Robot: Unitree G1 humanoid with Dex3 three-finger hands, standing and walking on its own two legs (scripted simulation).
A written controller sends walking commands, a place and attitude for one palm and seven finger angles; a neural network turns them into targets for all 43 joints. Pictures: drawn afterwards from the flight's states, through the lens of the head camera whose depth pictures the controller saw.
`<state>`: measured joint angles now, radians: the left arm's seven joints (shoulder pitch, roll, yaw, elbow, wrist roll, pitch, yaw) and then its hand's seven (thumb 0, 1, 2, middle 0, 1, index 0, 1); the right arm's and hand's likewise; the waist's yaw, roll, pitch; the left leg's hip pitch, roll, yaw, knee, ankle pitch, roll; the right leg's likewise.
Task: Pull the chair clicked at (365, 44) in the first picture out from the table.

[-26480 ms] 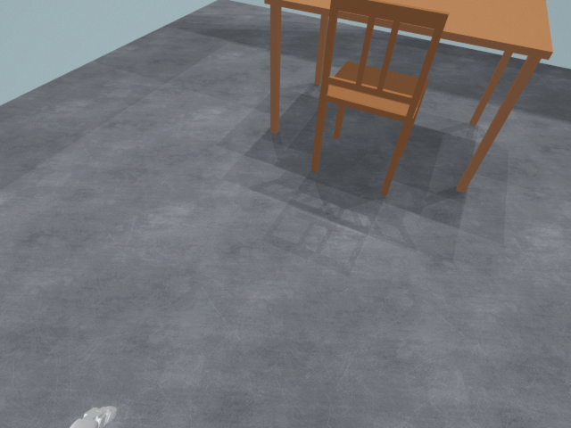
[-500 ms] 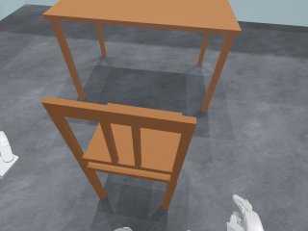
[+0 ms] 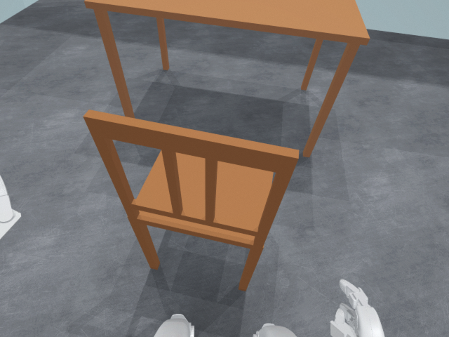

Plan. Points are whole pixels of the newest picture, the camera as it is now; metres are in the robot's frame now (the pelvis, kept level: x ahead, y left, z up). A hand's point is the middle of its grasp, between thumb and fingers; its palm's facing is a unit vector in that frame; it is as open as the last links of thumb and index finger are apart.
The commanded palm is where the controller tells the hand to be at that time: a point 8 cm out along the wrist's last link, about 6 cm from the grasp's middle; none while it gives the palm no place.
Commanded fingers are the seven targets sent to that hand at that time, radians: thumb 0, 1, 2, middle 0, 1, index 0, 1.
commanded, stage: step back with the hand held close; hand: left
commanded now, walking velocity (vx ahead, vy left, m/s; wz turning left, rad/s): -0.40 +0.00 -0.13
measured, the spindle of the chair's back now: (173, 184) +0.46 +0.14 -0.07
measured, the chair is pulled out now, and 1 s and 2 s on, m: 0.62 0.62 0.62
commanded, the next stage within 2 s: stop stepping back and stand still in 0.32 s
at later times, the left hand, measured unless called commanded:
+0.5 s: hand (54, 262) +0.18 +0.20 +0.17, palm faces +0.20 -0.84 -0.51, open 7.4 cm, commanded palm +0.10 +0.26 +0.20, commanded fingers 0.00 0.90 0.90 -0.20 -0.30 -0.20 -0.30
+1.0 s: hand out of the picture +0.11 +0.19 +0.16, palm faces +0.26 -0.88 -0.40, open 7.4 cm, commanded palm +0.06 +0.24 +0.20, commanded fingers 0.00 0.90 0.90 -0.20 -0.30 -0.20 -0.30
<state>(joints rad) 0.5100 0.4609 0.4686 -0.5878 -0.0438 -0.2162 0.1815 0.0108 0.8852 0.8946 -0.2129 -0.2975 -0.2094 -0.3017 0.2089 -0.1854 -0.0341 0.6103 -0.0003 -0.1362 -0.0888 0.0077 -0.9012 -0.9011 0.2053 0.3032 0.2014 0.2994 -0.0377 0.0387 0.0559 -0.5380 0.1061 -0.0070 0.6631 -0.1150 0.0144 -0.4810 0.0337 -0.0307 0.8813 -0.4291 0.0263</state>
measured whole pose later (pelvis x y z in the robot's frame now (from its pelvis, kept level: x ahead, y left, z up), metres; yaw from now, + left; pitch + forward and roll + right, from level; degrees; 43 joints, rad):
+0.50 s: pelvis -0.08 -0.02 +0.02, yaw -8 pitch +3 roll +1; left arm 0.57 0.47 0.47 -0.56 -0.06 -0.27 0.14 0.01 0.89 0.89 -0.21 -0.30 -0.21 -0.30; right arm 0.09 -0.14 -0.04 0.61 -0.01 -0.13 -0.04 0.01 -0.90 -0.90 0.20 0.30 0.20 0.30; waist -0.02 -0.08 0.11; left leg -0.31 0.04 0.08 0.50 -0.23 0.00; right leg -0.44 0.02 0.01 0.82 -0.47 0.01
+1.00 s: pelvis -0.12 -0.03 +0.02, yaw -8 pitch -2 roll +0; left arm 0.57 0.35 0.34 -0.44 -0.01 -0.19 0.16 0.01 0.89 0.89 -0.21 -0.30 -0.21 -0.30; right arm 0.29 -0.23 -0.04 0.67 0.02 -0.12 -0.06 0.01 -0.90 -0.90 0.20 0.30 0.20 0.30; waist -0.02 -0.04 0.01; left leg -0.17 0.00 0.03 0.44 -0.24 0.01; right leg -0.24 -0.02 -0.09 0.46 -0.20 -0.01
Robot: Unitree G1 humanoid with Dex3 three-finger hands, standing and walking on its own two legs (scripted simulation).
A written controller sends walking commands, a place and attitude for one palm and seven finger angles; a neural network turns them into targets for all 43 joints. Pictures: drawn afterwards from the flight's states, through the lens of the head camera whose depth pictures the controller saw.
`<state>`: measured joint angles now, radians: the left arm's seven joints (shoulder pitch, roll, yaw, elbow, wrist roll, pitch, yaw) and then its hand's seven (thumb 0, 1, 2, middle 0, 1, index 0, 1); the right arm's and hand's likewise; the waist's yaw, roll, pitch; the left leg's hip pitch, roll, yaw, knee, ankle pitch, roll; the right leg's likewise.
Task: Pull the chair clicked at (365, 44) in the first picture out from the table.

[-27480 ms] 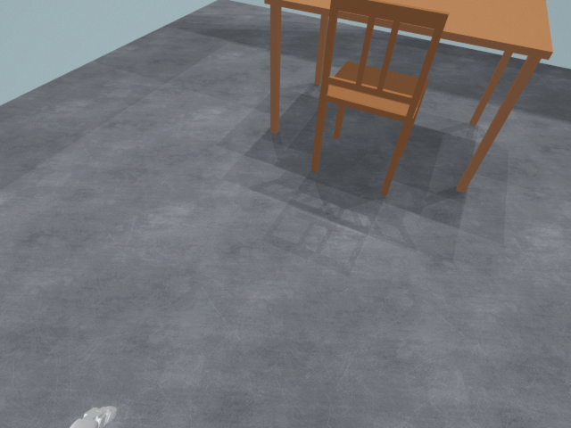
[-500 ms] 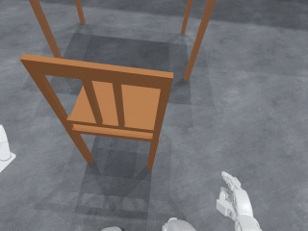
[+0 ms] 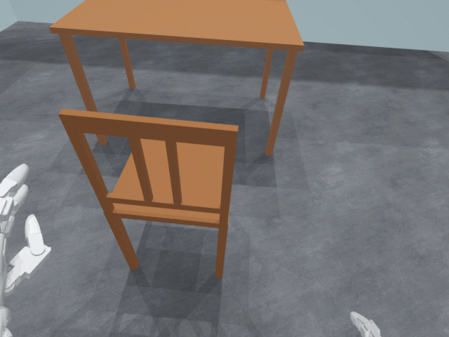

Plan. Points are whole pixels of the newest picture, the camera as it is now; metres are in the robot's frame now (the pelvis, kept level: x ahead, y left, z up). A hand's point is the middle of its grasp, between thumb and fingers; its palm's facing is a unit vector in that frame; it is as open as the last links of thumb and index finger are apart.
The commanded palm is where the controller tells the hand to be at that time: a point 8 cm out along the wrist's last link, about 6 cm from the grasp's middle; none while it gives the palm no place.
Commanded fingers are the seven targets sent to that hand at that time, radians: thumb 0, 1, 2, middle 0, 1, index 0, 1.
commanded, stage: stop stepping back and stand still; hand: left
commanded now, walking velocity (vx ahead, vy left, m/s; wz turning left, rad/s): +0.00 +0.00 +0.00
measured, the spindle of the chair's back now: (142, 171) +0.56 +0.25 -0.10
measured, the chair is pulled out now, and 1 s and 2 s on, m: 0.62 0.62 0.62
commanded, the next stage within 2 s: let the arm hang, fingers relaxed in 0.12 s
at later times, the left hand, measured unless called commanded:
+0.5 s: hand out of the picture +0.09 +0.16 -0.16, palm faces +0.11 -0.99 -0.10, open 7.0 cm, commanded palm none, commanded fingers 0.00 0.90 0.90 -0.20 -0.30 -0.20 -0.30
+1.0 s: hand out of the picture -0.02 +0.17 -0.17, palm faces +0.05 -0.98 -0.22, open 7.4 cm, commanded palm none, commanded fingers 0.00 0.90 0.90 -0.20 -0.30 -0.20 -0.30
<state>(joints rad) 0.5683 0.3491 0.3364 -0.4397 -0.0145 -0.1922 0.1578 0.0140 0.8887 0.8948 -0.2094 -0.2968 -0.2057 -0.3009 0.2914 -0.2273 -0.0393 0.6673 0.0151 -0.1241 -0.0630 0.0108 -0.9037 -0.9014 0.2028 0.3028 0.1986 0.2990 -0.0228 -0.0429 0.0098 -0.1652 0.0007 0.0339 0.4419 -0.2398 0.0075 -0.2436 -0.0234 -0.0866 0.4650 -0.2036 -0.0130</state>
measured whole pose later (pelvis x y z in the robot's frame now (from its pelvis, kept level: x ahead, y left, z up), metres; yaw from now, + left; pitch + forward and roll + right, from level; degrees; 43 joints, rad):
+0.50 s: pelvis +0.00 +0.01 -0.01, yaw +2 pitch +0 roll +0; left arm 0.29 0.11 0.04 0.71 0.00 0.04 0.03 -0.04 0.97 0.89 -0.20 -0.29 -0.20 -0.30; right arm 0.23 -0.14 0.02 0.87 -0.02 -0.01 0.00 0.00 -0.91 -0.90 0.21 0.30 0.20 0.30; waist -0.01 -0.07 0.07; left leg -0.25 -0.02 0.01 0.53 -0.28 0.02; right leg -0.31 -0.05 -0.10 0.54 -0.23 -0.01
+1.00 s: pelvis +0.00 +0.00 +0.00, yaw +1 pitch -2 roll +0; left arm 0.34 0.15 -0.01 1.06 0.01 0.02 0.03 0.00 0.91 0.90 -0.20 -0.29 -0.19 -0.30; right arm 0.39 -0.10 0.01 1.07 -0.02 0.00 -0.02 0.00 -0.91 -0.90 0.20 0.30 0.20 0.30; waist 0.00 0.03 0.04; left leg -0.17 0.00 0.02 0.45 -0.25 0.00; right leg -0.23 -0.02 -0.10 0.45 -0.19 -0.03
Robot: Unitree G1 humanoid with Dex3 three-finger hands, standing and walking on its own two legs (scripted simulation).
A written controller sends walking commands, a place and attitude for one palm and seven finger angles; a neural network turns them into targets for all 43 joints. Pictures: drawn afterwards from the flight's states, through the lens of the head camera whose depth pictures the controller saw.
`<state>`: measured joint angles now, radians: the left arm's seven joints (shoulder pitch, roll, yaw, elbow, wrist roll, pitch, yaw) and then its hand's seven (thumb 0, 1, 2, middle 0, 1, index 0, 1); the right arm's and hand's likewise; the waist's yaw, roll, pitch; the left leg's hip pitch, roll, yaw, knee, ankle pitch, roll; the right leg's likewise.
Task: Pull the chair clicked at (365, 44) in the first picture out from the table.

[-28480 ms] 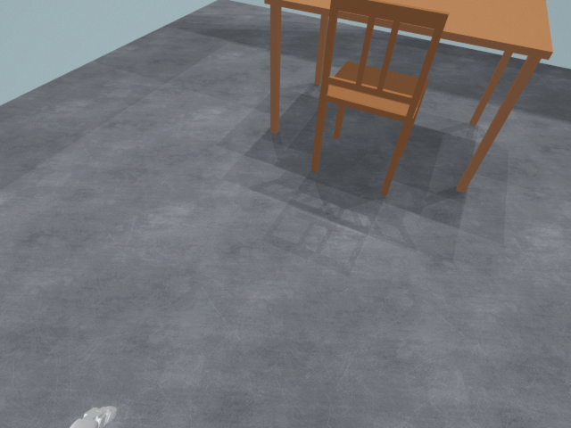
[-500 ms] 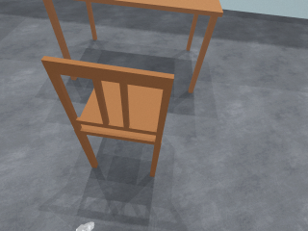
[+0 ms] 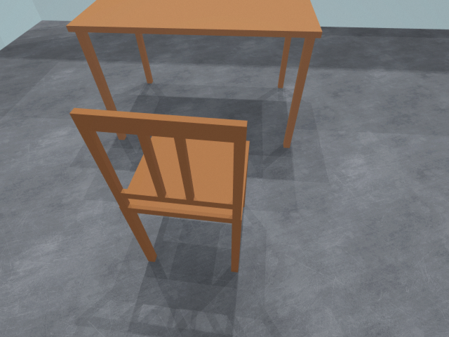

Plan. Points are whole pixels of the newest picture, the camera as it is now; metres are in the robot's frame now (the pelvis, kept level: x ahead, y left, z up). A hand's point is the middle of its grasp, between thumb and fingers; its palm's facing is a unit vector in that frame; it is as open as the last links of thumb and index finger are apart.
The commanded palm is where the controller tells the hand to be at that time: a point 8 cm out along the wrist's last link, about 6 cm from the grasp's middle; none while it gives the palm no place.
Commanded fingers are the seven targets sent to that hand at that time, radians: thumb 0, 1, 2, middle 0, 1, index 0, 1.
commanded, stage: let the arm hang, fingers relaxed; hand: left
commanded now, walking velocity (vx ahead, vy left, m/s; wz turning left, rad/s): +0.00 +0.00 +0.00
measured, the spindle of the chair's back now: (153, 167) +0.56 +0.24 -0.10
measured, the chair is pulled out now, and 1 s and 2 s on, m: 0.62 0.62 0.62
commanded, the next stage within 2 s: look to check the result in 0.32 s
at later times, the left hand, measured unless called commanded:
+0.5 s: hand out of the picture -0.01 +0.14 -0.18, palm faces +0.06 -0.99 -0.16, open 7.4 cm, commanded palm none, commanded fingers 0.00 0.90 0.90 -0.20 -0.30 -0.20 -0.30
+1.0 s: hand out of the picture -0.01 +0.13 -0.17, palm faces +0.06 -0.99 -0.16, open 7.4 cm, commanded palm none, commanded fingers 0.00 0.90 0.90 -0.20 -0.30 -0.20 -0.30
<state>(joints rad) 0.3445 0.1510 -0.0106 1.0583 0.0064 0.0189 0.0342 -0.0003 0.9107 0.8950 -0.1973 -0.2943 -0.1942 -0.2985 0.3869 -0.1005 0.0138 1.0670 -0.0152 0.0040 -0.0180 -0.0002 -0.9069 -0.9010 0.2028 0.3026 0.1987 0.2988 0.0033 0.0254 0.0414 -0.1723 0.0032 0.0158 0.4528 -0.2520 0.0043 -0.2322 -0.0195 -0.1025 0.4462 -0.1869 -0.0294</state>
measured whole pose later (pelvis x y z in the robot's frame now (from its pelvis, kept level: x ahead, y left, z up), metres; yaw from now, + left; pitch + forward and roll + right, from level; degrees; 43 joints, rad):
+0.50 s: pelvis +0.01 -0.01 +0.00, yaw +0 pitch -2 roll +0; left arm 0.33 0.10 -0.01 1.10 0.01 0.00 0.04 0.00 0.91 0.89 -0.20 -0.29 -0.20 -0.30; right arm 0.38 -0.08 0.00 1.11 -0.01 -0.01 -0.04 0.00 -0.91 -0.90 0.20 0.30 0.20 0.30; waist 0.00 0.01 0.04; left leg -0.16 0.02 0.01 0.45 -0.26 -0.01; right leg -0.23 0.00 -0.11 0.45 -0.20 -0.05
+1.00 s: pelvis +0.01 -0.02 +0.00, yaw +0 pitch -2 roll +0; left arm 0.33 0.10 0.00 1.10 0.01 0.00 0.04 0.00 0.91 0.89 -0.20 -0.29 -0.20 -0.30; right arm 0.37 -0.08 0.00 1.12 -0.01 -0.01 -0.04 0.00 -0.91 -0.90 0.20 0.30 0.20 0.30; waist 0.00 0.00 0.06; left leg -0.15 0.02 0.00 0.44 -0.26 -0.02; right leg -0.21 0.00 -0.12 0.44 -0.21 -0.05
